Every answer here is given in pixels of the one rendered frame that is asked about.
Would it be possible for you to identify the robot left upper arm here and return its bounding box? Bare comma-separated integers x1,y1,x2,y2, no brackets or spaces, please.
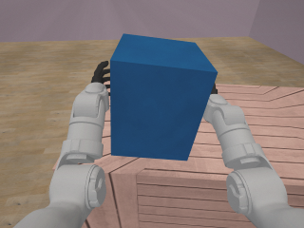
13,164,106,228

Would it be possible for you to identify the robot left hand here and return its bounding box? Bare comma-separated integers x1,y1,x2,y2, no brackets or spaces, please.
91,61,110,96

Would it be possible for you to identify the left robot forearm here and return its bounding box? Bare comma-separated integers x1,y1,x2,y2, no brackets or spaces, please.
48,82,110,201

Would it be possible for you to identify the robot right upper arm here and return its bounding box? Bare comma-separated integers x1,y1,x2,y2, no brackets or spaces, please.
226,166,304,228

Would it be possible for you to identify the carton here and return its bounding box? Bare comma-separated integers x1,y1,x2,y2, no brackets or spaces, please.
110,33,218,162

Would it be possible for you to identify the robot right hand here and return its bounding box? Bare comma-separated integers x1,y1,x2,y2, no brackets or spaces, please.
211,83,218,94

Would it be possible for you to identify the right robot forearm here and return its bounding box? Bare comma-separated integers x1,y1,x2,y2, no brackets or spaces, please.
202,94,288,201

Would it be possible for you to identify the pedestal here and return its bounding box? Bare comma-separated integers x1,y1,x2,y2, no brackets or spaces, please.
52,81,304,228

